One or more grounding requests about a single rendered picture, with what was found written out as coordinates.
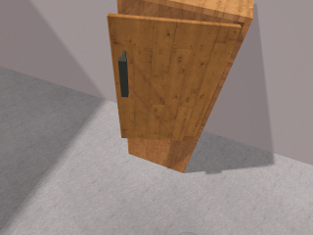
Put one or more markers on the cupboard door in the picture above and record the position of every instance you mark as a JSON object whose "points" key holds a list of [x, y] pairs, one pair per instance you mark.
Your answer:
{"points": [[173, 69]]}

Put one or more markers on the handle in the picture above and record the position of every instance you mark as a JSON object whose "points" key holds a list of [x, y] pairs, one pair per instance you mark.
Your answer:
{"points": [[123, 74]]}

